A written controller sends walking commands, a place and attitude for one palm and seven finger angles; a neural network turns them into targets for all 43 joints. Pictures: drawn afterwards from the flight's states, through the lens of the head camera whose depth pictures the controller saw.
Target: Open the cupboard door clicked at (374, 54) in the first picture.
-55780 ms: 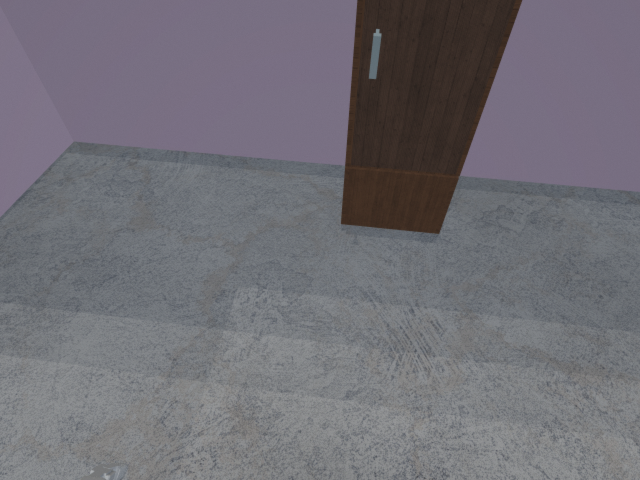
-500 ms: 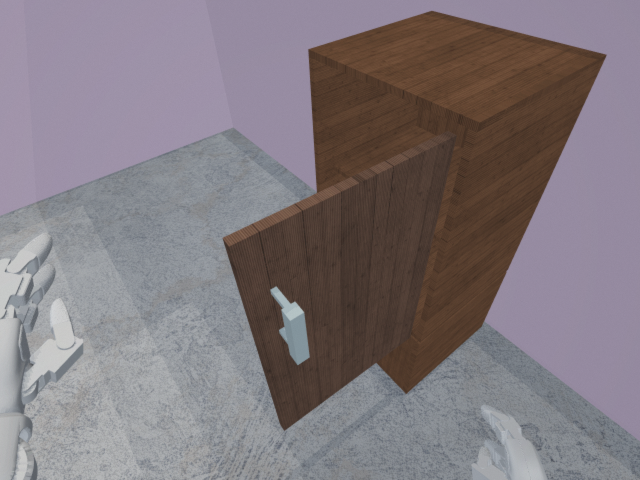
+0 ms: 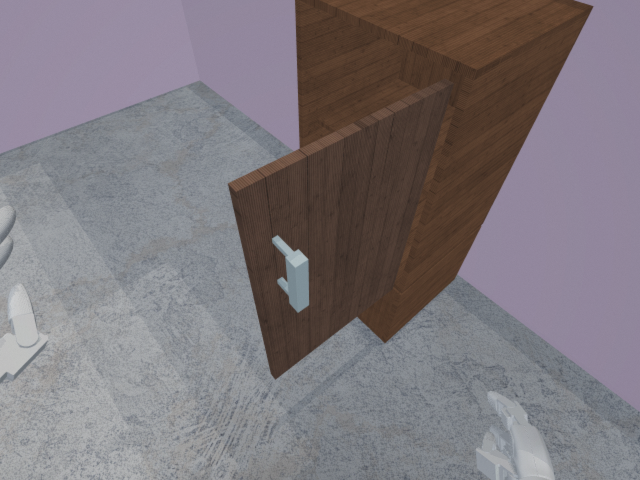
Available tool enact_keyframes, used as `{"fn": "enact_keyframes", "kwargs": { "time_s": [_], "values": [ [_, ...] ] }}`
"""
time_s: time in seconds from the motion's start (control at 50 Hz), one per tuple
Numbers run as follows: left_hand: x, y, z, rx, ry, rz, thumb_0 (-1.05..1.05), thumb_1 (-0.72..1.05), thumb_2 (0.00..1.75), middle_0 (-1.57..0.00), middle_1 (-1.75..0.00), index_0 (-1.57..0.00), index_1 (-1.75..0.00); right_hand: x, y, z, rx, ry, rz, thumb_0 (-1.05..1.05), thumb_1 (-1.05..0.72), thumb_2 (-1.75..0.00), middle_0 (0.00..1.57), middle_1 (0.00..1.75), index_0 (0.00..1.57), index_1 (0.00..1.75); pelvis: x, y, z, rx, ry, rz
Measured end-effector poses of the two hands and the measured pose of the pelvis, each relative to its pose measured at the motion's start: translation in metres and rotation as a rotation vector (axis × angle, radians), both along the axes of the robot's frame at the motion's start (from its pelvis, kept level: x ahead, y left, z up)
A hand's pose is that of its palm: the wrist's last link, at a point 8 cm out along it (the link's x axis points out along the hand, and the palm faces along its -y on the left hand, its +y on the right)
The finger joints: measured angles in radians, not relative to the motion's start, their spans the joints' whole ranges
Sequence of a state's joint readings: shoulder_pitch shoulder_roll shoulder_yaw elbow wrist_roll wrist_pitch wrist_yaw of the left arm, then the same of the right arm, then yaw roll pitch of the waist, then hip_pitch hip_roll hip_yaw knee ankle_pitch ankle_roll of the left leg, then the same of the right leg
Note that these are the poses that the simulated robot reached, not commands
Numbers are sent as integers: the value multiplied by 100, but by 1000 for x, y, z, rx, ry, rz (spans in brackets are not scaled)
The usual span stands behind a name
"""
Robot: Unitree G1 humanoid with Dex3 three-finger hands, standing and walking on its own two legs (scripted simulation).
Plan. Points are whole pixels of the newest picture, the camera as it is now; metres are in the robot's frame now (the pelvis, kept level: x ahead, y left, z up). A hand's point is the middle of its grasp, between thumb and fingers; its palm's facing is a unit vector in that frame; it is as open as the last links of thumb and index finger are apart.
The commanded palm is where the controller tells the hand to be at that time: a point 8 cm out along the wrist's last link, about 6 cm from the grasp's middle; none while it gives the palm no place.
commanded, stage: step back with the hand held close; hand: left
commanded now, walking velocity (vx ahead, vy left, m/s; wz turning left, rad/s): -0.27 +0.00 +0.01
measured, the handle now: (289, 273) +0.39 +0.08 +0.00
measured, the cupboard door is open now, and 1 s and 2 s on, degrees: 88 88 88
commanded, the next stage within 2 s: stop stepping back and stand still in 1.00 s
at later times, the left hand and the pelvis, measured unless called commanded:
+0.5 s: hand out of the picture +0.14 +0.29 +0.16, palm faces +0.46 -0.74 -0.49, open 7.4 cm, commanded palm +0.06 +0.32 +0.18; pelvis -0.06 +0.01 -0.01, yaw +3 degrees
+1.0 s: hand out of the picture +0.06 +0.24 +0.16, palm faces +0.31 -0.80 -0.51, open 7.4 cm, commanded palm +0.00 +0.27 +0.18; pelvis -0.16 -0.02 -0.01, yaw -3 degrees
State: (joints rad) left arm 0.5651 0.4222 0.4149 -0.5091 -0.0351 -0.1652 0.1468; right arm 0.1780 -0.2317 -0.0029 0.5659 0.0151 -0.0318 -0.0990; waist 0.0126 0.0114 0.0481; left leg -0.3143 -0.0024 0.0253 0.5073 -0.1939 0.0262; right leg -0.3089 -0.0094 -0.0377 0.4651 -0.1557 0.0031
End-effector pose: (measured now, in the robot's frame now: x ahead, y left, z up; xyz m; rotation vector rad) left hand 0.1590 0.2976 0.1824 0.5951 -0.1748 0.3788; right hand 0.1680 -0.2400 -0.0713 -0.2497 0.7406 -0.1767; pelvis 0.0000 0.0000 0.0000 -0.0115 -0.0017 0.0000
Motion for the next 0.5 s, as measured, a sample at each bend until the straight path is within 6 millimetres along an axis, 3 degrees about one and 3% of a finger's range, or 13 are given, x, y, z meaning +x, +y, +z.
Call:
{"fn": "enact_keyframes", "kwargs": {
  "time_s": [0.28, 0.5],
  "values": [
    [-49, 8, -1, 41, -94, 43, 1, 88, 90, -21, -30, -21, -30, -37, 14, -13, -6, 5, 74, 1, -90, -90, 21, 30, 21, 31, -35, 0, -12, -10, -11, 43],
    [-63, 23, 0, 46, -129, 5, 1, 88, 90, -21, -30, -21, -30, -61, 18, -10, -43, 12, 39, 1, -90, -90, 21, 30, 21, 30, -60, 12, -14, -47, -8, 61]
  ]
}}
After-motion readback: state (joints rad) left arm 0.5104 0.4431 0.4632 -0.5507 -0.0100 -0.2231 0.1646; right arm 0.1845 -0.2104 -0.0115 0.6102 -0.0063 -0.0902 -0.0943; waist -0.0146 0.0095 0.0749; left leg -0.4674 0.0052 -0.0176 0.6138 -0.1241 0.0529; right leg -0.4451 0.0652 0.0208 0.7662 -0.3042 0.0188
